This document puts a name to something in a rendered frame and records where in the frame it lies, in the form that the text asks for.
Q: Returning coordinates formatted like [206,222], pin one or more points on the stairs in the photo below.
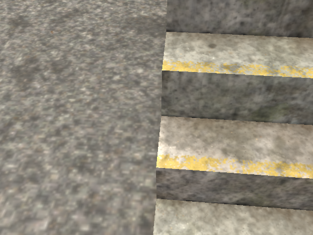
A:
[235,146]

